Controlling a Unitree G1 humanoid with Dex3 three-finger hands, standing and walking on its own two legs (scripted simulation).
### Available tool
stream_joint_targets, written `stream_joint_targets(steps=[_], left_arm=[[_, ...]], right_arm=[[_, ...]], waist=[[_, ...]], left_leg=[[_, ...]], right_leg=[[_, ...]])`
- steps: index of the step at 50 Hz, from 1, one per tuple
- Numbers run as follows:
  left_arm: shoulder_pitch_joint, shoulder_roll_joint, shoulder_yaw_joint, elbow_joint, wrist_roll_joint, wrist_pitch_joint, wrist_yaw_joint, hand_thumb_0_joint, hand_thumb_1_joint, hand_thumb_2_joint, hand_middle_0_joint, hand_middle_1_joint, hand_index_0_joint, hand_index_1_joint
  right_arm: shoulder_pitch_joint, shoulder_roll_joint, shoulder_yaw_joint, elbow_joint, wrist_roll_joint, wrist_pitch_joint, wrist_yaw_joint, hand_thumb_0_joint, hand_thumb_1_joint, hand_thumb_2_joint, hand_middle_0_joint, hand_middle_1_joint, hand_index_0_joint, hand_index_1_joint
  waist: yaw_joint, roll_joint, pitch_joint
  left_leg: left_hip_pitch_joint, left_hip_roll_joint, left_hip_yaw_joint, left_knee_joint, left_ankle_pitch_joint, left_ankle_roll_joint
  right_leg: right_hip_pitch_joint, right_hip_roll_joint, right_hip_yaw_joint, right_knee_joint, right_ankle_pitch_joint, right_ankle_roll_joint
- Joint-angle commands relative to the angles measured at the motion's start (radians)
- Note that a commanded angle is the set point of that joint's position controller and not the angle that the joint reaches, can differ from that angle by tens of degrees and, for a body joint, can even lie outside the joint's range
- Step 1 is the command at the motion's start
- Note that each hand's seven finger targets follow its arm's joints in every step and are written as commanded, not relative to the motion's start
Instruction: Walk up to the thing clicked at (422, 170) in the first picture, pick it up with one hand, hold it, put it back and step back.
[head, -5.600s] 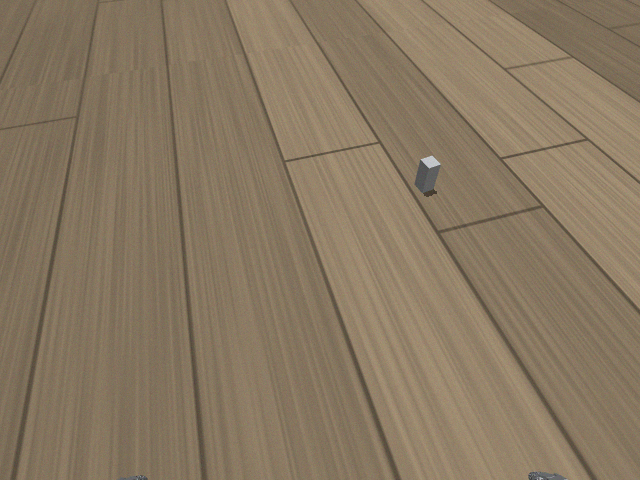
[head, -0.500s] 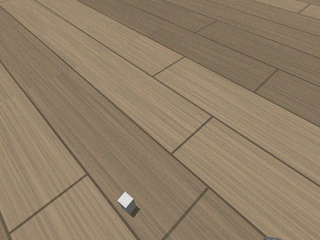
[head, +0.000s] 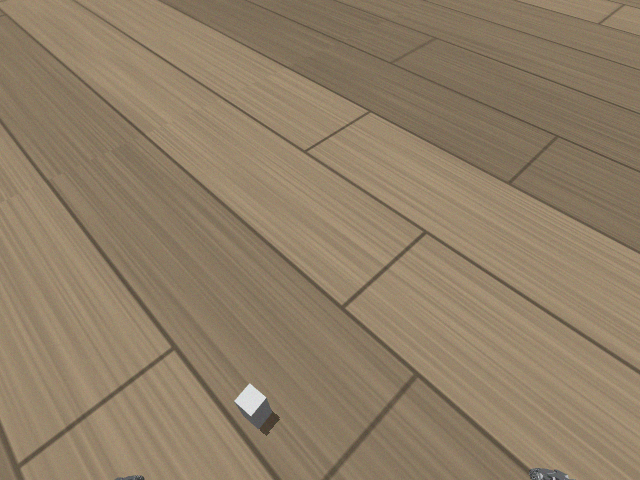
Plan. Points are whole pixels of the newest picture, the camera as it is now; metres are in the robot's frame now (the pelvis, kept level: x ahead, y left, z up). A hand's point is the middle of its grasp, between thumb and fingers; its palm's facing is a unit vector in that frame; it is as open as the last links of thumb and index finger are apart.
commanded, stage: stand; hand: left
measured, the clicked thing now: (254, 407) +0.39 +0.22 -0.71
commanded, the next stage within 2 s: none
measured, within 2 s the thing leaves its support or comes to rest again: neither
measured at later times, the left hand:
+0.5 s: hand out of the picture +0.06 +0.25 -0.16, palm faces -0.02 -0.94 -0.34, open 7.4 cm
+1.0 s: hand out of the picture +0.06 +0.25 -0.16, palm faces -0.02 -0.94 -0.34, open 7.4 cm
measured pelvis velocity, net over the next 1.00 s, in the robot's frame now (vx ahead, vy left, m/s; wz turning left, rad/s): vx -0.01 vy -0.01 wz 0.00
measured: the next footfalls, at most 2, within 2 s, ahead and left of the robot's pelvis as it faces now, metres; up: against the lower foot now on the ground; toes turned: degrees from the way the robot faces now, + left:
none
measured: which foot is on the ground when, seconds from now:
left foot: down 0.00-1.00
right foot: down 0.00-1.00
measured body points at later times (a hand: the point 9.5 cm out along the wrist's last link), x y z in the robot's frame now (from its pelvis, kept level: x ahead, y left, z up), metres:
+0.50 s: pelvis -0.01 -0.01 +0.00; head +0.00 -0.01 +0.45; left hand +0.06 +0.30 -0.13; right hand +0.07 -0.31 -0.13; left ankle +0.01 +0.12 -0.75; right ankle -0.02 -0.13 -0.75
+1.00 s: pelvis -0.01 -0.01 +0.00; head +0.00 -0.01 +0.45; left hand +0.07 +0.30 -0.13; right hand +0.07 -0.31 -0.13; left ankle +0.01 +0.12 -0.75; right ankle -0.02 -0.13 -0.75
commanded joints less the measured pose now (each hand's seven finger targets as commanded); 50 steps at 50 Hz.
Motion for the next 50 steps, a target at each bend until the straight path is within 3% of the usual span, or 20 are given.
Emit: stream_joint_targets(steps=[1, 23, 36, 50], left_arm=[[-0.024, 0.211, 0.036, -0.053, 0.003, -0.023, 0.017, 0.0, 0.9, 0.9, -0.2, -0.3, -0.2, -0.3], [-0.009, 0.215, 0.032, -0.055, 0.005, -0.021, 0.013, 0.0, 0.9, 0.9, -0.2, -0.3, -0.2, -0.3], [0.007, 0.22, 0.032, -0.065, 0.004, -0.023, 0.014, 0.0, 0.9, 0.9, -0.2, -0.3, -0.2, -0.3], [0.008, 0.221, 0.032, -0.065, 0.005, -0.023, 0.014, 0.0, 0.899, 0.9, -0.2, -0.3, -0.2, -0.3]], right_arm=[[-0.04, -0.213, -0.039, -0.061, 0.005, -0.025, -0.009, 0.0, -0.9, -0.9, 0.2, 0.3, 0.2, 0.3], [-0.027, -0.211, -0.037, -0.056, 0.004, -0.02, -0.003, 0.0, -0.9, -0.9, 0.2, 0.3, 0.2, 0.3], [-0.016, -0.215, -0.037, -0.058, 0.003, -0.021, -0.006, 0.0, -0.9, -0.9, 0.2, 0.3, 0.2, 0.3], [-0.009, -0.211, -0.034, -0.064, 0.003, -0.022, -0.005, 0.0, -0.9, -0.9, 0.2, 0.3, 0.2, 0.3]], waist=[[-0.002, 0.0, -0.108], [-0.006, 0.001, -0.054], [-0.001, -0.003, -0.083], [-0.002, -0.007, -0.058]], left_leg=[[0.047, 0.126, -0.091, -0.027, 0.237, 0.026], [0.009, 0.117, -0.098, -0.055, 0.079, 0.023], [0.036, 0.125, -0.096, -0.035, 0.16, 0.025], [0.025, 0.124, -0.1, -0.048, 0.121, 0.024]], right_leg=[[0.027, -0.119, 0.086, -0.038, 0.189, -0.026], [-0.018, -0.113, 0.097, -0.065, 0.063, -0.032], [-0.004, -0.115, 0.097, -0.05, 0.121, -0.033], [-0.015, -0.113, 0.098, -0.057, 0.079, -0.033]])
